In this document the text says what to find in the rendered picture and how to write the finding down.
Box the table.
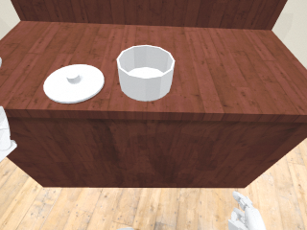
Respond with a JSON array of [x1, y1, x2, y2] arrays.
[[0, 0, 307, 189]]

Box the pot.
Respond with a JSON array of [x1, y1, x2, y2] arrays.
[[116, 45, 175, 102]]

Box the lid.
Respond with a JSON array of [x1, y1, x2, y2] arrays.
[[43, 64, 105, 104]]

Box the robot left hand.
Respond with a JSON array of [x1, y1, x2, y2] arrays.
[[0, 58, 17, 162]]

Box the knob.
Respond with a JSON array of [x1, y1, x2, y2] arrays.
[[65, 71, 81, 83]]

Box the robot right hand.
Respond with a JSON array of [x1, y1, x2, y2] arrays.
[[228, 191, 267, 230]]

